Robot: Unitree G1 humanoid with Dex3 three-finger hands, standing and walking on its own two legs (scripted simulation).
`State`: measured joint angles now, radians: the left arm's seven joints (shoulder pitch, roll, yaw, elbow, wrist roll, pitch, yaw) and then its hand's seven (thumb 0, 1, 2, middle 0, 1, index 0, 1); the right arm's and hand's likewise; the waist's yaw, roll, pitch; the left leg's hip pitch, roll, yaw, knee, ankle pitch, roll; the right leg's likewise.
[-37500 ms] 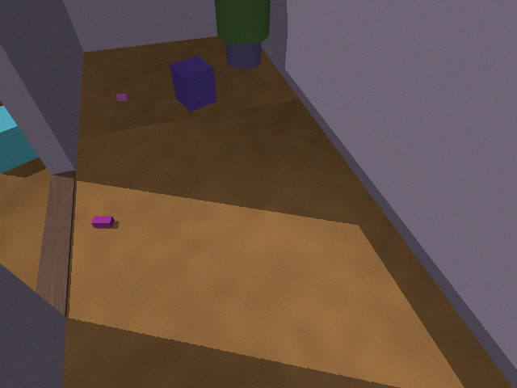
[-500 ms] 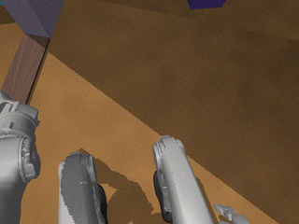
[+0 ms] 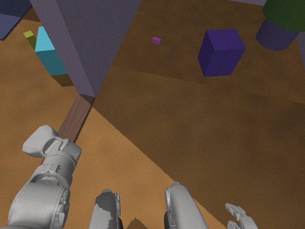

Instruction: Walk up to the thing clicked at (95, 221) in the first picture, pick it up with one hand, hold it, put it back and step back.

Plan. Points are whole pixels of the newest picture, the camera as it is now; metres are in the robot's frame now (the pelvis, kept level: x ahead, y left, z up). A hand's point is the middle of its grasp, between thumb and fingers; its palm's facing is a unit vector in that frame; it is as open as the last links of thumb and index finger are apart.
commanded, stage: lift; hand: left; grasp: from above
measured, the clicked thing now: (59, 157) +0.36 +0.26 -0.13
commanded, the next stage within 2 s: hold in 0.62 s
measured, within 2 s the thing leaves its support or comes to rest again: neither
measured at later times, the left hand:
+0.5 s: hand (46, 129) +0.37 +0.23 +0.04, palm faces -0.23 -0.38 -0.90, open 10.0 cm
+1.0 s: hand (34, 118) +0.38 +0.23 +0.09, palm faces -0.22 -0.38 -0.90, open 9.9 cm
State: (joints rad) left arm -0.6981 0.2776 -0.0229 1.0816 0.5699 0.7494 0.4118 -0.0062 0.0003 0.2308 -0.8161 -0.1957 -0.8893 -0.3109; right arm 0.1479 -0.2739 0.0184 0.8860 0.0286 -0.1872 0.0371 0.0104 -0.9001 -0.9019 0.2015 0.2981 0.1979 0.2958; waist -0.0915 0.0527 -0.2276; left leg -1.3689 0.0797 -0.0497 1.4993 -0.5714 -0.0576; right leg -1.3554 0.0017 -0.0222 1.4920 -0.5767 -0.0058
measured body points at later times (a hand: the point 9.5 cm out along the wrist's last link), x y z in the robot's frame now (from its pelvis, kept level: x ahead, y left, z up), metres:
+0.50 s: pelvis +0.04 -0.01 +0.11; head +0.11 -0.02 +0.55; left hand +0.39 +0.24 +0.09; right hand +0.10 -0.27 -0.03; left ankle +0.06 +0.15 -0.57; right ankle +0.06 -0.12 -0.57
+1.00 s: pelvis +0.06 +0.00 +0.14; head +0.10 -0.01 +0.59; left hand +0.39 +0.25 +0.14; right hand +0.17 -0.25 +0.01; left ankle +0.06 +0.15 -0.57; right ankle +0.06 -0.12 -0.57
